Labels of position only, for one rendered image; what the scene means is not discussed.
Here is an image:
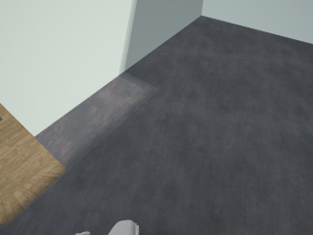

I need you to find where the cabinet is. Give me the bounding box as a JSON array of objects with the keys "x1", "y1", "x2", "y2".
[{"x1": 0, "y1": 104, "x2": 67, "y2": 225}]

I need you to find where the left robot thigh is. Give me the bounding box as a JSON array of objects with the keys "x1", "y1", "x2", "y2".
[{"x1": 109, "y1": 220, "x2": 139, "y2": 235}]

